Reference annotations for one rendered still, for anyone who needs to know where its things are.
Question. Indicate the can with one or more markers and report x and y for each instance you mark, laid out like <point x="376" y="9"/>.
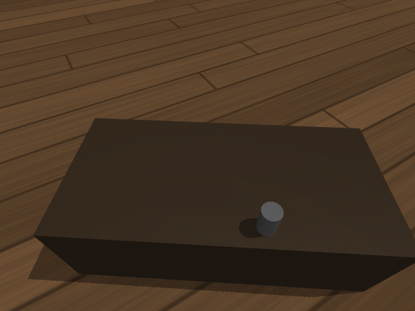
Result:
<point x="269" y="218"/>

